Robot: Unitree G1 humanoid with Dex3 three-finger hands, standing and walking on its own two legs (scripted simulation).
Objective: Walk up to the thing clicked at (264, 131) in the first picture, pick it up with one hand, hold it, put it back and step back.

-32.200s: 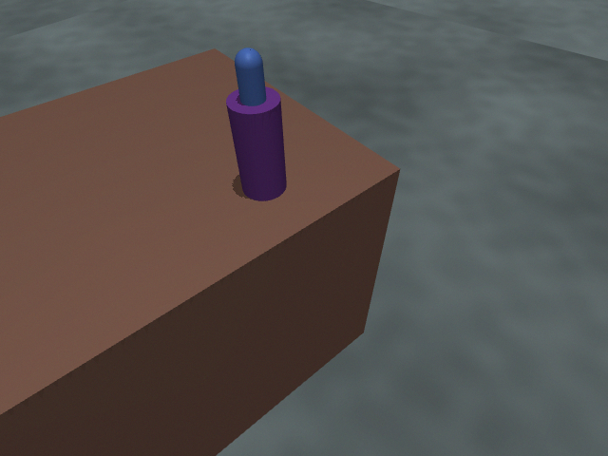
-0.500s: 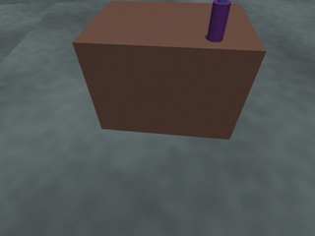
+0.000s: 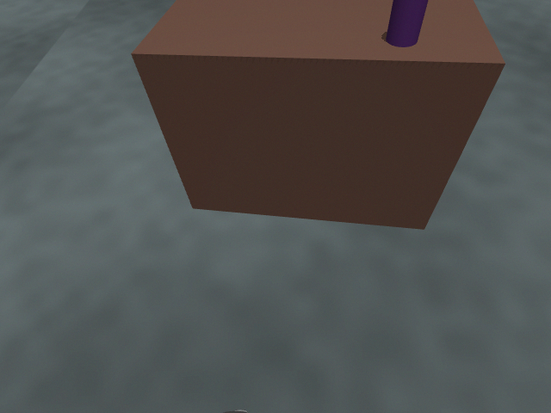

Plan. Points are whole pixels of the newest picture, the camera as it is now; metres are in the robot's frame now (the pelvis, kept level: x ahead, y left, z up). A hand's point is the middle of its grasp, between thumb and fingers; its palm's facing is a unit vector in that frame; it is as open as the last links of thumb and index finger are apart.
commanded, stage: step back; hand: right
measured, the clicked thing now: out of the picture +1.08 -0.31 +0.12
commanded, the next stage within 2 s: stand in 0.22 s
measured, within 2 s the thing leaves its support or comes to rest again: neither
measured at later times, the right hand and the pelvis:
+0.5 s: hand out of the picture +0.12 -0.23 -0.14, palm faces +0.02 +0.95 -0.32, open 7.3 cm; pelvis +0.02 +0.02 +0.01, yaw -2 degrees
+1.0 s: hand out of the picture +0.08 -0.24 -0.14, palm faces +0.03 +0.95 -0.32, open 7.3 cm; pelvis +0.03 +0.01 +0.02, yaw -3 degrees
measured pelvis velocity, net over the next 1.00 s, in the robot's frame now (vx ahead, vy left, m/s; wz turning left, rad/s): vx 0.03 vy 0.01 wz -0.04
